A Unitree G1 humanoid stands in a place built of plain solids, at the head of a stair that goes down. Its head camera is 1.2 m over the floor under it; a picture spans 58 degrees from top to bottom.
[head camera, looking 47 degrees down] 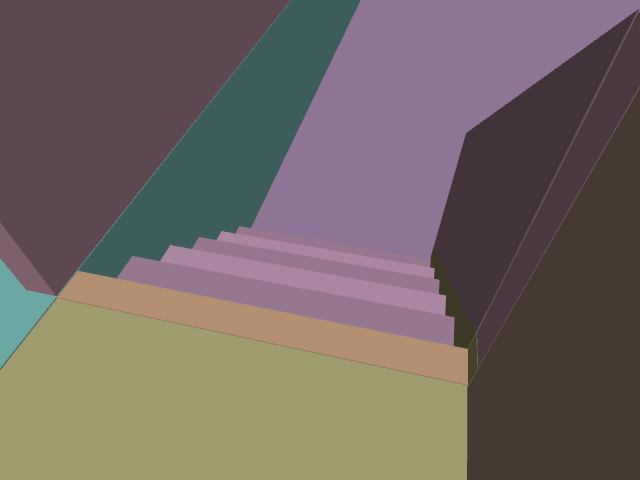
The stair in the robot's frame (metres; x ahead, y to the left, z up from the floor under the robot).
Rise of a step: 0.20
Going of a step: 0.25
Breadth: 1.35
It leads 13 degrees to the right of straight ahead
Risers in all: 6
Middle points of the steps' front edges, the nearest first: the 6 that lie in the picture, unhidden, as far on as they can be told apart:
0.82 0.20 0.00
1.06 0.15 -0.20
1.30 0.09 -0.40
1.54 0.03 -0.60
1.79 -0.02 -0.79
2.03 -0.08 -0.99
